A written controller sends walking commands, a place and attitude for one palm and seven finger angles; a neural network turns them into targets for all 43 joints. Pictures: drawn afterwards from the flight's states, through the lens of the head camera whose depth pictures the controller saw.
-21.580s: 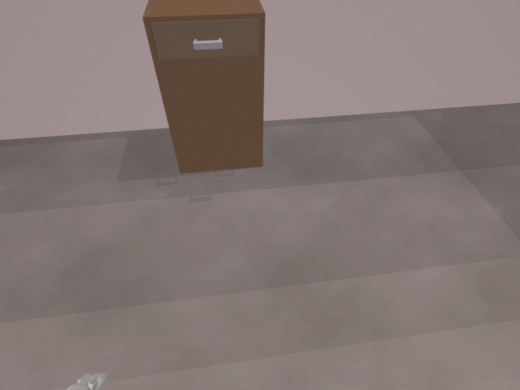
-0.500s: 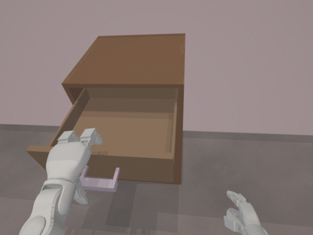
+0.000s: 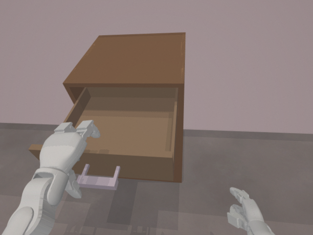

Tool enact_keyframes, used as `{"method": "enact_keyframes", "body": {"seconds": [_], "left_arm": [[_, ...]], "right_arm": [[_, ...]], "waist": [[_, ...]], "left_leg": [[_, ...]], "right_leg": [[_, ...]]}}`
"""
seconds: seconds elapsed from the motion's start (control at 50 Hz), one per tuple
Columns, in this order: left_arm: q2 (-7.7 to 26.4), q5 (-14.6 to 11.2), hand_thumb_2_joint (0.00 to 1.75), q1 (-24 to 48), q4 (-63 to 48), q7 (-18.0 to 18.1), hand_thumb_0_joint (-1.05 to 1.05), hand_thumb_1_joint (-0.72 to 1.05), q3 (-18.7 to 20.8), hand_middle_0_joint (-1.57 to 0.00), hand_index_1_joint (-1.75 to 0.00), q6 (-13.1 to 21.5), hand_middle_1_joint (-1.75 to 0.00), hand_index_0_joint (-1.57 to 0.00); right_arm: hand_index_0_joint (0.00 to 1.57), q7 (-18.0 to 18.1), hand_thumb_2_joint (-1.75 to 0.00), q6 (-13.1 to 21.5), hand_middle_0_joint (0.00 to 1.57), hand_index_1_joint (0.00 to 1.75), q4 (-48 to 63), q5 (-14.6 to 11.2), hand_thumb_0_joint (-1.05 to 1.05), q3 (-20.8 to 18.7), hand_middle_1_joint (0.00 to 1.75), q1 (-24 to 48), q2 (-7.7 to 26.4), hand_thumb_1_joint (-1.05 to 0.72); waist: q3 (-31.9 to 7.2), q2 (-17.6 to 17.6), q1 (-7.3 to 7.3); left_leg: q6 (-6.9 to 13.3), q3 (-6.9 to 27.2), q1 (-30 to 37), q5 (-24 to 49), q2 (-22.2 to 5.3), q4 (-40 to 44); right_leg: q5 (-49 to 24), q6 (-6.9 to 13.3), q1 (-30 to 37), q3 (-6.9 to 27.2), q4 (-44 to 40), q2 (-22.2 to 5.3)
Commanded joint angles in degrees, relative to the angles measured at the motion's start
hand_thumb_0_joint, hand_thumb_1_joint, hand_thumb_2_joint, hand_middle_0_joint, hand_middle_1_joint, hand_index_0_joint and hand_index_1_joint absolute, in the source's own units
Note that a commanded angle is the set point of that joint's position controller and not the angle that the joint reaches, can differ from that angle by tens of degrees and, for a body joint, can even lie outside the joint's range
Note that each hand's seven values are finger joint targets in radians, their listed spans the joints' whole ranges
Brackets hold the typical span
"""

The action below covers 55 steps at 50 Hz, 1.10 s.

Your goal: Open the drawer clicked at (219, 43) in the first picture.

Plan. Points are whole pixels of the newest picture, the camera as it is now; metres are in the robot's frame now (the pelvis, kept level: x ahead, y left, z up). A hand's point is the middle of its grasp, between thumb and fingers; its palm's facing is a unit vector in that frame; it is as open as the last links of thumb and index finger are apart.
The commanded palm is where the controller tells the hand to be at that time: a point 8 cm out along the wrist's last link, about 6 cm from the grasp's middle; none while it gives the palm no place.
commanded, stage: draw the hand back to the body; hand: left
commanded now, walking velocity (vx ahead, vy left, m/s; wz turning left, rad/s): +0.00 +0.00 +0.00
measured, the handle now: (99, 175) +0.27 +0.23 -0.04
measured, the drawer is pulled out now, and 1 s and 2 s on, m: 0.30 0.30 0.30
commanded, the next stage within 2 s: step back with the hand held close in 1.56 s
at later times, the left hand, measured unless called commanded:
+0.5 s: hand (59, 169) +0.21 +0.25 +0.11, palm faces +0.08 -0.07 -0.99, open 13.9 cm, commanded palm +0.18 +0.26 +0.17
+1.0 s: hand (56, 158) +0.21 +0.23 +0.16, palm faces +0.39 -0.85 -0.36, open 11.9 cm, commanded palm +0.15 +0.27 +0.17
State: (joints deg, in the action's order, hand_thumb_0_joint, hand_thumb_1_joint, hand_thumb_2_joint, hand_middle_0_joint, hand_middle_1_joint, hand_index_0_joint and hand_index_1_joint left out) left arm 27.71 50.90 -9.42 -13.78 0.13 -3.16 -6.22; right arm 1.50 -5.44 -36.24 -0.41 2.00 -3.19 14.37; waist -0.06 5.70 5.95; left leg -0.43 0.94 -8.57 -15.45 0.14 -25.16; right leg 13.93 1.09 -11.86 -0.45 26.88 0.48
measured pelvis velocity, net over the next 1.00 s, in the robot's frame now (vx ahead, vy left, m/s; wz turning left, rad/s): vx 0.01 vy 0.00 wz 0.01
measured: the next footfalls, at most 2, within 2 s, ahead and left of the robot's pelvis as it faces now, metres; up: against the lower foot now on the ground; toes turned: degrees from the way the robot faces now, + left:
none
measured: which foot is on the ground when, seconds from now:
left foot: down 0.00-1.00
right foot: down 0.00-1.00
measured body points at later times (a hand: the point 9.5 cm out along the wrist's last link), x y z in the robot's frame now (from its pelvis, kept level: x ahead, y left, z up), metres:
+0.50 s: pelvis +0.00 +0.01 +0.00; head -0.01 -0.03 +0.45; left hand +0.20 +0.26 +0.16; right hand +0.23 -0.19 -0.09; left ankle -0.02 +0.13 -0.74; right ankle +0.01 -0.11 -0.74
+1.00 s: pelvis +0.01 +0.00 +0.00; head +0.00 -0.01 +0.45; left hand +0.18 +0.28 +0.18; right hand +0.20 -0.21 -0.08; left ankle -0.02 +0.13 -0.74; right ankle +0.01 -0.11 -0.74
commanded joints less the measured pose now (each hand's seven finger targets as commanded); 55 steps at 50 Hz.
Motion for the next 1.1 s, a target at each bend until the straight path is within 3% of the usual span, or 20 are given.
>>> {"method": "enact_keyframes", "body": {"seconds": [0.0, 0.02, 0.1, 0.14, 0.2, 0.22, 0.34, 0.4, 0.52, 0.54, 0.56, 0.58, 0.6, 0.64, 0.7, 0.72, 0.8, 0.96, 1.02, 1.08], "left_arm": [[14.1, 0.3, 0.3, 7.2, -15.1, 4.1, 0.0, -0.5, 13.1, -0.3, -1.2, 2.4, -1.2, -0.3], [12.1, 1.0, 0.3, 7.4, -14.9, 4.5, 0.0, -0.5, 11.3, -0.3, -1.2, 2.8, -1.2, -0.3], [13.4, -0.2, 0.3, 5.1, -13.7, 5.9, 0.0, -0.5, 14.1, -0.3, -1.2, 2.3, -1.2, -0.3], [11.1, 0.1, 0.3, 5.0, -12.8, 5.8, 0.0, -0.5, 11.5, -0.3, -1.2, 1.9, -1.2, -0.3], [11.5, -0.6, 0.3, 4.7, -15.9, 5.2, 0.0, -0.5, 11.2, -0.3, -1.2, 1.1, -1.2, -0.3], [9.1, 0.0, 0.3, 4.8, -16.4, 4.7, 0.0, -0.5, 8.5, -0.3, -1.2, 1.2, -1.2, -0.3], [13.6, 0.0, 0.3, 2.1, -15.4, 4.0, 0.0, -0.5, 12.6, -0.3, -1.2, 2.1, -1.2, -0.3], [15.9, -0.7, 0.3, 1.5, -16.8, 4.7, 0.0, -0.5, 16.0, -0.3, -1.2, 2.8, -1.2, -0.3], [13.7, -2.1, 0.3, -2.9, -18.6, 4.7, 0.0, -0.5, 15.5, -0.3, -1.2, 3.3, -1.2, -0.3], [13.9, -2.7, 0.3, -5.4, -16.6, 4.5, 0.0, -0.5, 15.9, -0.3, -1.2, 2.9, -1.2, -0.3], [-7.8, -44.4, 0.32, -1.1, -18.8, 4.6, 0.0, -0.47, 13.7, -0.3, -1.18, 7.5, -1.18, -0.3], [-1.6, -46.3, 0.33, -5.7, -16.4, 5.4, 0.0, -0.43, 17.3, -0.29, -1.15, 9.8, -1.15, -0.29], [-1.0, -46.8, 0.34, -7.8, -15.7, 5.7, 0.0, -0.4, 18.1, -0.29, -1.13, 10.7, -1.13, -0.29], [0.5, -51.3, 0.37, -7.3, -24.6, 6.6, 0.0, -0.32, 20.7, -0.29, -1.09, 13.1, -1.09, -0.29], [3.4, -52.1, 0.42, -7.1, -28.4, 8.4, 0.0, -0.22, 24.4, -0.28, -1.02, 14.9, -1.02, -0.28], [0.8, -52.4, 0.43, -8.8, -27.6, 8.4, 0.0, -0.18, 22.8, -0.28, -1.0, 15.1, -1.0, -0.28], [-0.1, -52.9, 0.5, -9.5, -25.8, 8.0, 0.0, -0.05, 22.9, -0.27, -0.91, 15.4, -0.91, -0.27], [-1.5, -53.8, 0.62, -15.4, -24.7, 6.7, 0.0, 0.23, 23.6, -0.25, -0.73, 16.1, -0.73, -0.25], [-0.6, -53.9, 0.66, -17.1, -25.5, 6.8, 0.0, 0.34, 24.9, -0.24, -0.66, 16.3, -0.66, -0.24], [-0.2, -53.9, 0.7, -17.9, -26.6, 7.0, 0.0, 0.44, 25.7, -0.23, -0.59, 16.4, -0.59, -0.23]], "right_arm": [[0.2, 0.3, -0.9, 3.3, 0.2, 0.3, 10.1, 0.2, 0.0, -1.6, 0.3, 10.3, 4.8, -0.9], [0.2, 0.1, -0.9, 3.5, 0.2, 0.3, 9.9, 0.6, 0.0, -1.2, 0.3, 9.4, 4.1, -0.9], [0.2, -0.1, -0.9, 3.5, 0.2, 0.3, 9.7, -0.2, 0.0, -1.8, 0.3, 10.4, 4.6, -0.9], [0.2, -0.2, -0.9, 3.3, 0.2, 0.3, 9.0, 0.0, 0.0, -2.2, 0.3, 9.5, 4.5, -0.9], [0.2, -0.1, -0.9, 3.6, 0.2, 0.3, 10.2, -0.5, 0.0, -2.0, 0.3, 10.8, 4.9, -0.9], [0.2, -0.3, -0.9, 3.9, 0.2, 0.3, 10.5, 0.0, 0.0, -1.6, 0.3, 9.5, 4.4, -0.9], [0.2, 0.5, -0.9, 3.6, 0.2, 0.3, 9.5, 0.2, 0.0, -1.8, 0.3, 9.5, 4.9, -0.9], [0.2, 0.7, -0.9, 3.9, 0.2, 0.3, 10.3, -0.1, 0.0, -1.5, 0.3, 10.5, 5.2, -0.9], [0.2, 0.3, -0.9, 4.1, 0.2, 0.3, 10.8, 0.2, 0.0, -1.5, 0.3, 9.1, 4.9, -0.9], [0.2, 0.5, -0.9, 3.7, 0.2, 0.3, 10.1, 0.1, 0.0, -2.0, 0.3, 9.3, 5.1, -0.9], [0.2, 1.5, -0.9, 7.6, 0.2, 0.3, 13.9, -0.6, 0.0, -1.6, 0.3, 5.1, 0.6, -0.9], [0.2, 2.3, -0.9, 10.4, 0.2, 0.3, 12.4, -0.1, 0.0, -1.4, 0.3, 5.1, 2.6, -0.9], [0.2, 2.5, -0.9, 11.7, 0.2, 0.3, 11.6, -0.1, 0.0, -0.9, 0.3, 6.2, 2.5, -0.9], [0.2, 3.9, -0.9, 13.2, 0.2, 0.3, 12.0, 0.4, 0.0, -1.1, 0.3, 4.0, 2.9, -0.9], [0.2, 4.4, -0.9, 16.0, 0.2, 0.3, 10.5, 1.3, 0.0, -0.9, 0.3, 2.6, 3.1, -0.9], [0.2, 4.2, -0.9, 16.5, 0.2, 0.3, 10.2, 1.3, 0.0, -0.6, 0.3, 1.8, 2.2, -0.9], [0.2, 3.7, -0.9, 17.7, 0.2, 0.3, 9.2, 1.2, 0.0, -1.1, 0.3, 1.0, 2.7, -0.9], [0.2, 2.9, -0.9, 17.6, 0.2, 0.3, 9.2, 0.8, 0.0, -2.4, 0.3, 0.8, 3.2, -0.9], [0.2, 3.0, -0.9, 17.6, 0.2, 0.3, 9.1, 0.8, 0.0, -2.7, 0.3, 0.9, 2.8, -0.9], [0.2, 3.1, -0.9, 17.6, 0.2, 0.3, 9.1, 0.7, 0.0, -2.8, 0.3, 1.0, 2.7, -0.9]], "waist": [[-12.3, -1.6, 1.4], [-13.0, -3.3, 1.51], [-8.8, -2.7, 1.04], [-7.9, -2.8, 0.56], [-9.2, -1.6, 0.41], [-10.8, -2.9, 0.45], [-7.8, -4.3, 0.41], [-7.9, -2.2, 0.93], [-9.3, -2.0, 1.08], [-6.2, -2.7, 0.64], [-2.2, -9.5, -5.0], [-2.8, -11.7, -3.91], [-0.4, -10.0, -3.55], [-5.0, -6.2, -2.75], [-5.8, 2.9, -2.1], [-3.8, 2.9, -2.29], [0.9, 1.7, -2.57], [-3.9, -4.2, -2.21], [-5.6, -1.9, -2.12], [-5.9, -3.3, -2.11]], "left_leg": [[1.5, -1.2, -0.5, 15.8, 1.2, 1.6], [1.6, -1.4, -0.8, 15.9, 1.5, 1.4], [1.1, -1.3, -2.0, 14.0, 1.1, 1.8], [1.3, -1.5, -1.8, 14.1, 1.2, 2.5], [1.2, -1.3, -1.1, 13.2, 1.0, 2.4], [1.6, -1.4, -0.7, 13.7, 1.2, 2.3], [1.6, -1.3, -1.0, 11.8, 0.9, 3.0], [1.3, -0.8, -1.3, 11.8, 0.6, 2.7], [1.2, -1.3, -0.7, 13.8, 0.8, 1.9], [1.2, -1.3, -1.1, 13.3, 0.6, 2.6], [2.7, -1.4, 3.7, 8.9, -1.4, 2.4], [2.6, -1.0, 3.7, 6.6, -2.2, 2.7], [2.3, -0.6, 2.9, 5.1, -2.0, 3.2], [1.9, -0.7, 4.5, 9.2, -1.7, 4.0], [0.9, -1.2, 4.1, 11.4, -1.2, 4.3], [0.6, -1.0, 2.9, 12.1, -1.2, 4.7], [0.1, -0.6, 1.1, 12.9, -1.6, 5.2], [0.8, -1.2, 2.0, 16.8, -1.7, 3.8], [0.7, -1.8, 2.7, 18.1, -1.5, 3.2], [0.8, -1.7, 2.8, 19.3, -1.4, 2.8]], "right_leg": [[-13.9, 0.5, 8.4, 1.2, -3.2, 0.2], [-13.4, 0.4, 8.3, 0.5, -2.8, -0.3], [-10.9, 0.7, 5.9, 1.3, -3.7, 0.4], [-10.3, 0.6, 5.4, 0.6, -4.0, 0.3], [-9.2, 0.5, 5.5, 0.6, -3.9, 0.4], [-9.0, 0.3, 5.8, -0.4, -3.6, -0.1], [-7.7, 0.2, 5.6, 0.1, -4.8, 0.0], [-8.0, 0.4, 5.8, 0.5, -4.5, 0.2], [-10.1, 0.1, 6.3, -0.1, -4.1, -0.4], [-9.7, 0.1, 5.5, 0.0, -4.7, -0.1], [-7.9, 0.1, 5.0, -2.3, -5.8, 0.9], [-5.3, -0.3, 4.9, -1.9, -5.4, 0.6], [-3.5, -0.1, 3.8, -1.5, -5.9, 1.0], [-5.9, -0.3, 7.0, -2.0, -6.2, -0.5], [-8.2, 0.1, 8.5, -1.6, -6.1, -0.9], [-8.5, 0.2, 8.2, -2.1, -6.1, -1.1], [-9.1, 0.5, 7.4, -2.3, -7.0, -0.7], [-14.0, -0.1, 9.2, -2.0, -5.6, -0.9], [-16.0, -0.2, 9.5, -1.9, -5.5, -1.3], [-17.2, -0.3, 9.3, -2.0, -5.3, -1.1]]}}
